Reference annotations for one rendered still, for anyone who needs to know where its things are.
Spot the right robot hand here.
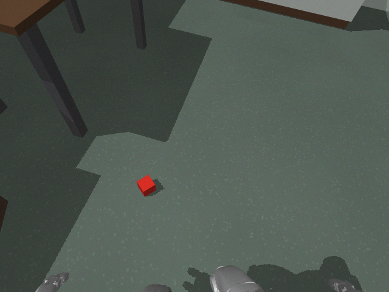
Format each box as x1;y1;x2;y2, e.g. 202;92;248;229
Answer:
328;279;361;292

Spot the left robot hand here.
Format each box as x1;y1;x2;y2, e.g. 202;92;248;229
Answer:
35;272;69;292

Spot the table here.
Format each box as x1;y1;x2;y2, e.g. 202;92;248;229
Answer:
0;0;146;138

